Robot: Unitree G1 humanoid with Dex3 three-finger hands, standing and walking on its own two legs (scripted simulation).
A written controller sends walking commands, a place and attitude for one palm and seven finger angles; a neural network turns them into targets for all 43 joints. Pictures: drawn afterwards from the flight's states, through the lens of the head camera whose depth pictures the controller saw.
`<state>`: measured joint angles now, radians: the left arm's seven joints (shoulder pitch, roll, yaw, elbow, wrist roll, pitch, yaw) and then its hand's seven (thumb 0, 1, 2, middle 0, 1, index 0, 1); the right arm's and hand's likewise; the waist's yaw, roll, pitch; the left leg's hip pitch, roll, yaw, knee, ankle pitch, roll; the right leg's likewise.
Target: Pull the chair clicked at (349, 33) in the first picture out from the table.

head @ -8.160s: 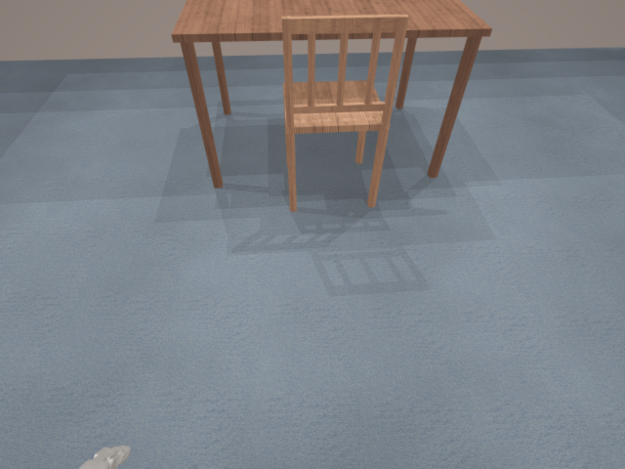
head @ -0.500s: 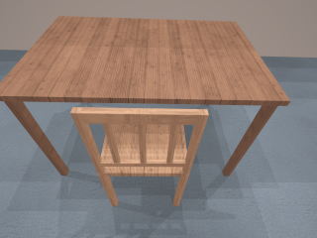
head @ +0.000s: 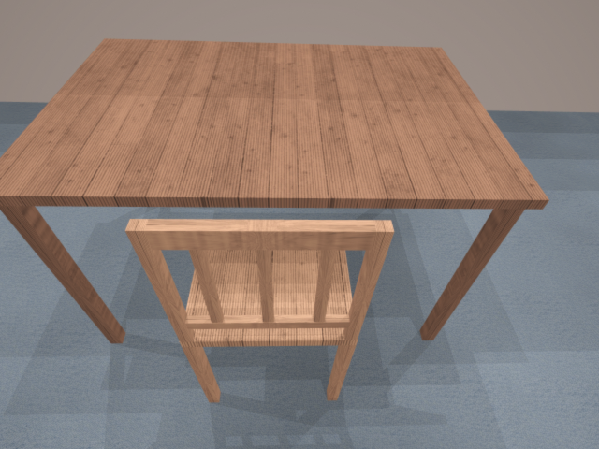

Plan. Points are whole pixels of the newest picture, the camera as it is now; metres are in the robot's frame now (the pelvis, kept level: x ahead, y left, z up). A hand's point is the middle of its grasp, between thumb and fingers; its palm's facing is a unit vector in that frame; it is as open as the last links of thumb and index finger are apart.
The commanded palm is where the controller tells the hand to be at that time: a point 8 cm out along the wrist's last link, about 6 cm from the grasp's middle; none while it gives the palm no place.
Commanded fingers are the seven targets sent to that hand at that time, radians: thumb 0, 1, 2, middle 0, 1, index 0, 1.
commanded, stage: look again from close up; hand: left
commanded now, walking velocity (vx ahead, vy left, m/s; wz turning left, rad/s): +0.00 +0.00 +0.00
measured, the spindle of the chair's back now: (266, 286) +0.42 +0.09 -0.11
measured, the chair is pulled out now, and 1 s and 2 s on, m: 0.00 0.00 0.00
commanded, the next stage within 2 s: none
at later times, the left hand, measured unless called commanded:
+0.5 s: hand out of the picture -0.03 +0.15 -0.18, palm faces +0.05 -0.99 -0.17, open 7.4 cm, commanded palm none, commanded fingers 0.00 0.90 0.90 -0.20 -0.30 -0.20 -0.30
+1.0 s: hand out of the picture -0.04 +0.14 -0.18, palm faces +0.04 -0.98 -0.17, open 7.4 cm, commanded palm none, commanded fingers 0.00 0.90 0.90 -0.20 -0.30 -0.20 -0.30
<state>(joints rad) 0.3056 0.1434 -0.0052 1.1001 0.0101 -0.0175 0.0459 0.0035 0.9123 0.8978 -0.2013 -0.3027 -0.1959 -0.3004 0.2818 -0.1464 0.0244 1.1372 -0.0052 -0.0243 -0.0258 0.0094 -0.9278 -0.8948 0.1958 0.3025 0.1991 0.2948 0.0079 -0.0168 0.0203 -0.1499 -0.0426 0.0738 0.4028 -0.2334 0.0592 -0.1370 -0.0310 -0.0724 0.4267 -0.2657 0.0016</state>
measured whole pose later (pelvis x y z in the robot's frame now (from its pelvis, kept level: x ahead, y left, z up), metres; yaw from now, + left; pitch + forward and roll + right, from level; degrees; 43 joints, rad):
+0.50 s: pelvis +0.00 -0.01 +0.00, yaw +0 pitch -2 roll +0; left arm 0.34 0.13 -0.01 1.11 0.01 -0.02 0.05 0.00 0.91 0.90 -0.20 -0.30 -0.20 -0.30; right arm 0.30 -0.13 0.02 1.15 0.00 -0.02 -0.02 0.00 -0.92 -0.89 0.20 0.30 0.20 0.29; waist 0.01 -0.02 0.02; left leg -0.14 -0.03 0.07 0.39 -0.22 0.05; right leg -0.13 -0.02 -0.07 0.41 -0.25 -0.01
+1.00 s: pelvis -0.01 -0.02 +0.00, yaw +0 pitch -1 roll +0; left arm 0.35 0.13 -0.01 1.11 0.01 -0.02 0.05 0.00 0.91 0.90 -0.20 -0.30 -0.20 -0.30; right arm 0.31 -0.12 0.02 1.15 0.00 -0.02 -0.02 0.00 -0.91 -0.89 0.20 0.30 0.20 0.29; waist 0.01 -0.01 0.02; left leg -0.16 -0.02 0.07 0.40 -0.21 0.04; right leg -0.15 -0.01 -0.08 0.42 -0.25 -0.02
